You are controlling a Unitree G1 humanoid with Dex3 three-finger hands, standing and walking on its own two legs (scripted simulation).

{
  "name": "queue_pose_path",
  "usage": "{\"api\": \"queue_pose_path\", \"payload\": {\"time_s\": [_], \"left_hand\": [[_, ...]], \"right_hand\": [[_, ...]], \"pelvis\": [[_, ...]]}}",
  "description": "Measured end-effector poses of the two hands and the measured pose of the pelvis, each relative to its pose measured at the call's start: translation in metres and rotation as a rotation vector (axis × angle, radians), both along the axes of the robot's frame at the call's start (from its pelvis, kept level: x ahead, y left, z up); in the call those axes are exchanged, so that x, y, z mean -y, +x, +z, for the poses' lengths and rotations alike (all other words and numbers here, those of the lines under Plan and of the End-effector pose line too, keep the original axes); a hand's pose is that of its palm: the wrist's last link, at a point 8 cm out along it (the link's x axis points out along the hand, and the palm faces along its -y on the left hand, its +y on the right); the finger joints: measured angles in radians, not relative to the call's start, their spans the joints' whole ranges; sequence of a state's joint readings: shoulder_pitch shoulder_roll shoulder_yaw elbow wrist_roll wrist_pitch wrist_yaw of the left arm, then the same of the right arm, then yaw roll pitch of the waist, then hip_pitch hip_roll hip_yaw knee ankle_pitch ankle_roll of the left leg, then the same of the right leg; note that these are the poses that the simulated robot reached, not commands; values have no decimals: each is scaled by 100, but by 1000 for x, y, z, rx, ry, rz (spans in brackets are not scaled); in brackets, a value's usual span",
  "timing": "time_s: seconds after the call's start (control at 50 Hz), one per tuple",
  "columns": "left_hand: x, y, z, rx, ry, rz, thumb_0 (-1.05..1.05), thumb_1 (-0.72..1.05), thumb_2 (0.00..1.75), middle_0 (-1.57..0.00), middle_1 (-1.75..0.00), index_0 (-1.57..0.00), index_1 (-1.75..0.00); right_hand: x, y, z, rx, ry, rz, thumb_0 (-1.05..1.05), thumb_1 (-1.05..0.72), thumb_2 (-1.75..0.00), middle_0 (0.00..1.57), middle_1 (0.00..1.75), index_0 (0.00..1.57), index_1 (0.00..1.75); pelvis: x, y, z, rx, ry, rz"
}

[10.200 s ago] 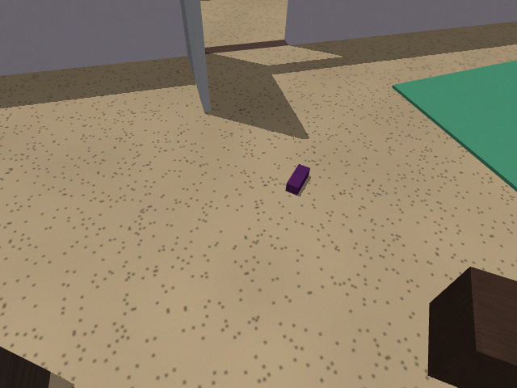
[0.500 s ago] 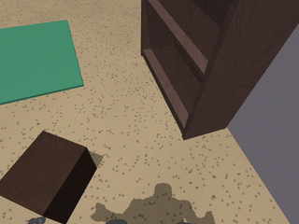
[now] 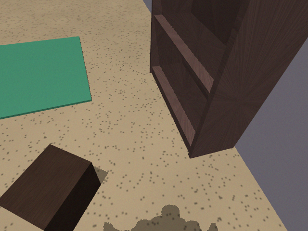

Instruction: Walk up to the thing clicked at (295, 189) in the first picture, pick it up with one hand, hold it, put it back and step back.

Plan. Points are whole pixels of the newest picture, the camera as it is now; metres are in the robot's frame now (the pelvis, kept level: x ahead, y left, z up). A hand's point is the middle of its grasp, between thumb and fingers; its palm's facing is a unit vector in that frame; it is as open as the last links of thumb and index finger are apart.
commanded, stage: stand
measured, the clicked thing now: out of the picture -0.19 +1.37 -0.75
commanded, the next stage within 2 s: none
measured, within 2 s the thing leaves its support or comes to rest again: neither
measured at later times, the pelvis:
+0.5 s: pelvis +0.01 -0.01 +0.00, yaw -1 degrees
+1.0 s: pelvis +0.01 -0.02 +0.00, yaw -1 degrees
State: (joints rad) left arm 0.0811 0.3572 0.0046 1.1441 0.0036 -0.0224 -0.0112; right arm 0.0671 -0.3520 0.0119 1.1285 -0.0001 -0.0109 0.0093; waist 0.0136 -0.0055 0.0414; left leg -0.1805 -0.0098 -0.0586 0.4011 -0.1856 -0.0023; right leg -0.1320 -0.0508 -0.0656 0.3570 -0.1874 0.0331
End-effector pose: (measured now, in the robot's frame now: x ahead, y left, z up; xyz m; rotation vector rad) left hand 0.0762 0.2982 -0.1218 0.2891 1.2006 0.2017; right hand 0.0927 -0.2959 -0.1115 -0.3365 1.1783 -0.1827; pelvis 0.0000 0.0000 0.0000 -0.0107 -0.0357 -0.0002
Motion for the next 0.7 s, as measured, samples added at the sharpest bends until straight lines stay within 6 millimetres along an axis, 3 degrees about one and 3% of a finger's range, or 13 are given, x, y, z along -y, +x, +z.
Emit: {"api": "queue_pose_path", "payload": {"time_s": [0.22, 0.54, 0.7], "left_hand": [[7, -8, 1, -59, 18, -11, 0, 91, 89, -20, -30, -20, -30], [18, 16, 7, -4, 16, -30, 0, 91, 89, -20, -30, -21, -30], [20, 17, 8, -2, 18, -35, 0, 91, 89, -20, -30, -21, -30]], "right_hand": [[9, -3, -3, -26, 12, -32, 1, -90, -90, 21, 30, 20, 30], [15, -14, -5, -37, 19, -57, 1, -90, -90, 21, 30, 20, 30], [19, -21, -6, -46, 18, -60, 1, -90, -90, 21, 30, 20, 30]], "pelvis": [[8, 5, 3, -7, 5, -14], [15, 7, 4, 3, 9, -22], [18, 6, 4, 2, 9, -23]]}}
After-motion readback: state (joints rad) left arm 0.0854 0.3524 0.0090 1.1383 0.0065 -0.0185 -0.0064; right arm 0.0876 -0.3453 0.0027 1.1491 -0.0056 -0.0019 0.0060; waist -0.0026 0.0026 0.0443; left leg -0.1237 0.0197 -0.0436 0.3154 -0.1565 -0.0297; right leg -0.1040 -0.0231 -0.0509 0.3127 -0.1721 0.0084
